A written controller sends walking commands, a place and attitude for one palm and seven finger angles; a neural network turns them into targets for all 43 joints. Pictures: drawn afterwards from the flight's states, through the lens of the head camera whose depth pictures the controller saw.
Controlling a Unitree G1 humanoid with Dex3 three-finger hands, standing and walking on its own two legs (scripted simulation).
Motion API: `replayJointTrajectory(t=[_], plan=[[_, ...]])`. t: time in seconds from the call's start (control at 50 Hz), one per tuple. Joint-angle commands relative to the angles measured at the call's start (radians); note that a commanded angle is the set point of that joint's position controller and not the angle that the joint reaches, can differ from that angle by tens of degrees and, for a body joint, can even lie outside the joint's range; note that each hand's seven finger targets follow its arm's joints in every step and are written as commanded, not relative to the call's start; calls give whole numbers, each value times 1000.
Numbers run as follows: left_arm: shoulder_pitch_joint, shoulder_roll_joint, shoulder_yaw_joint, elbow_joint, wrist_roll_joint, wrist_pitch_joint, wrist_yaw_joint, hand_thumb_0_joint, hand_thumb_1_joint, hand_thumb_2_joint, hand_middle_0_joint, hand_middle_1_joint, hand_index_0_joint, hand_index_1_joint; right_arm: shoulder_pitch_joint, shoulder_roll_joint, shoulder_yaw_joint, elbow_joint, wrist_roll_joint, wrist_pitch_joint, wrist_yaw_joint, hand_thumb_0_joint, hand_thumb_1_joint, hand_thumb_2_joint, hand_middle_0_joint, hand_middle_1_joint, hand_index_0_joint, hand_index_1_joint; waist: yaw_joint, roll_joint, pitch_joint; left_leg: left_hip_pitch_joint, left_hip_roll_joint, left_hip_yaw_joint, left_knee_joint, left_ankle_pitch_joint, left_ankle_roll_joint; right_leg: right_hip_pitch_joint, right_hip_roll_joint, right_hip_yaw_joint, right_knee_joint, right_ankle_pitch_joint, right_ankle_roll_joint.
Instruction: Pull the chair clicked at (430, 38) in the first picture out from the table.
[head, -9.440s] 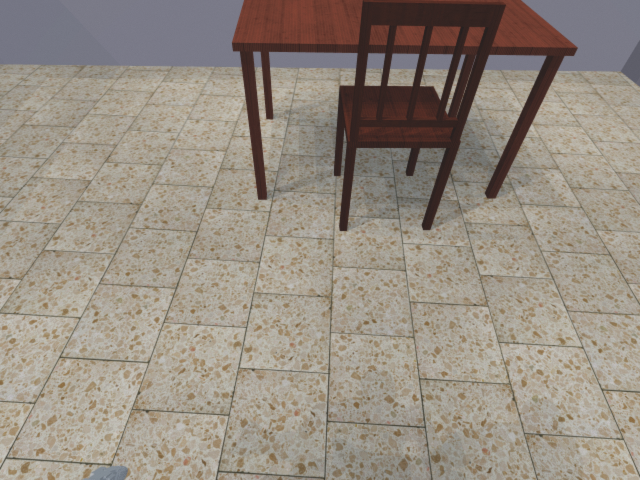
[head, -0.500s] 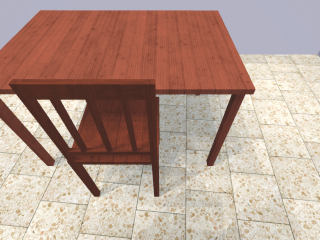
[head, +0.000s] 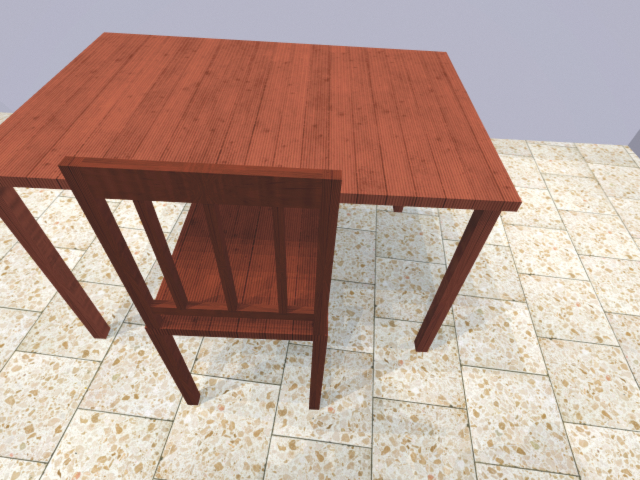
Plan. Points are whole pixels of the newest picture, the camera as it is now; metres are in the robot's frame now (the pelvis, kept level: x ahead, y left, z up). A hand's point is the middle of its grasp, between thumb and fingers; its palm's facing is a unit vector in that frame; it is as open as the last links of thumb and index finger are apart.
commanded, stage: look again from close up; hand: left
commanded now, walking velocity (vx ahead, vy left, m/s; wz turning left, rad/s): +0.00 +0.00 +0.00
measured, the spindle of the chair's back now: (223, 261) +0.48 +0.21 -0.07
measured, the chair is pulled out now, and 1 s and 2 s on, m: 0.00 0.00 0.00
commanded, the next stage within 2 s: shuffle to correct the standing spot in 1.72 s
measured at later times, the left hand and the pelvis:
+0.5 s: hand out of the picture -0.06 +0.21 -0.18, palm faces -0.01 -0.98 -0.18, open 7.3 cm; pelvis -0.04 +0.04 +0.00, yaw -1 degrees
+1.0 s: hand out of the picture -0.06 +0.18 -0.17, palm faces +0.00 -0.99 -0.15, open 7.3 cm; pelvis -0.04 +0.03 +0.00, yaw -2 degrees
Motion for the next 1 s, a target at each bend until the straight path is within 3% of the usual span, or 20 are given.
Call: replayJointTrajectory(t=[0.0, 0.26, 0.32, 0.44, 0.52, 0.7, 0.78, 0.98], plan=[[49, 114, 20, -32, -3, -13, 4, 0, 900, 900, -200, -300, -200, -300, 61, -128, -19, -12, 4, -8, -5, 0, -900, -900, 200, 300, 200, 300, -5, 25, 47, -58, 84, -69, -123, 351, 28, 32, -84, 84, -74, 280, -27], [83, 81, 5, 14, -2, -3, 3, 0, 900, 900, -200, -300, -200, -300, 130, -110, -5, 41, 10, -10, 3, 0, -900, -900, 200, 300, 200, 300, -2, 34, 94, -105, 88, -98, -234, 187, 35, 27, -85, 68, -101, 151, -2], [100, 68, 4, 29, -4, -5, 5, 0, 900, 900, -200, -300, -200, -300, 154, -101, -4, 57, 12, -13, 1, 0, -900, -900, 200, 300, 200, 300, -2, 38, 81, -88, 88, -99, -233, 225, 37, 33, -90, 67, -95, 175, -3], [127, 42, 1, 49, -1, -1, 6, 0, 900, 900, -200, -300, -200, -300, 198, -83, -4, 75, 15, -9, 0, 0, -900, -900, 200, 300, 200, 300, -3, 41, 123, -128, 100, -120, -287, 94, 39, 8, -82, 55, -86, 132, 1], [148, 18, 0, 61, -2, -5, 9, 0, 900, 900, -200, -300, -200, -300, 225, -68, -7, 85, 13, -11, -3, 0, -900, -900, 200, 300, 200, 300, -6, 30, 107, -105, 95, -114, -269, 140, 38, -1, -86, 62, -78, 160, -1], [176, -11, 3, 71, 0, -8, 12, 0, 900, 900, -200, -300, -200, -300, 240, -39, -10, 91, 13, -9, -4, 0, -900, -900, 200, 300, 200, 300, -8, 23, 117, -112, 91, -107, -262, 116, 39, -33, -83, 74, -72, 165, -4], [174, -11, 6, 69, 0, -11, 13, 0, 900, 900, -200, -300, -200, -300, 243, -31, -10, 90, 15, -11, -4, 0, -900, -900, 200, 300, 200, 300, -11, 1, 105, -94, 84, -89, -228, 186, 39, -35, -86, 86, -73, 192, -6], [167, -7, 10, 59, 2, -15, 12, 0, 900, 900, -200, -300, -200, -300, 222, -26, -12, 80, 14, -7, -2, 0, -900, -900, 200, 300, 200, 300, -12, -5, 109, -96, 76, -74, -210, 144, 36, -60, -83, 114, -88, 178, -15]])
